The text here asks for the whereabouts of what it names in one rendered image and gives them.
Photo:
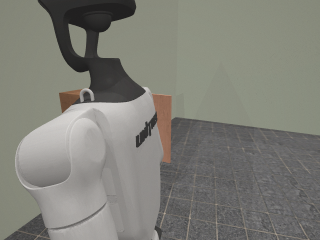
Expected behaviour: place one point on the robot head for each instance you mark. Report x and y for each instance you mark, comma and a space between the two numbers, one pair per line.
108, 80

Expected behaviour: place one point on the robot torso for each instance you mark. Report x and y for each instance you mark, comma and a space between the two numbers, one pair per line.
131, 174

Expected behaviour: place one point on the cupboard door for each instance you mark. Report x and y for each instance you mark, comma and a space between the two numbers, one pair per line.
163, 108

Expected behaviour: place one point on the robot left upper arm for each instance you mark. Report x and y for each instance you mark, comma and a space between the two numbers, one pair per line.
60, 164

